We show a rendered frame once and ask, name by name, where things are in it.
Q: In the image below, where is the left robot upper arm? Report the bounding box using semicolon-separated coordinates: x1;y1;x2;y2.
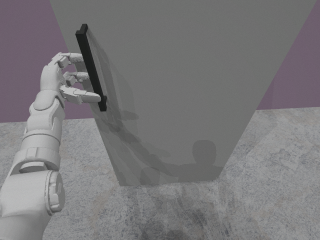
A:
0;170;66;240

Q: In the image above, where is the left robot forearm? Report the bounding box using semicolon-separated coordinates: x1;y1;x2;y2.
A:
0;90;66;217

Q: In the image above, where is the handle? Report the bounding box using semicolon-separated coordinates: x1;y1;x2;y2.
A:
75;24;107;112

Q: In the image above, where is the left robot hand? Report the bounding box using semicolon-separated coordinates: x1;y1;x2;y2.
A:
40;52;101;105

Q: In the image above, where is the fridge door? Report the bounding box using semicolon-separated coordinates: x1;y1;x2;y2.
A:
51;0;317;187

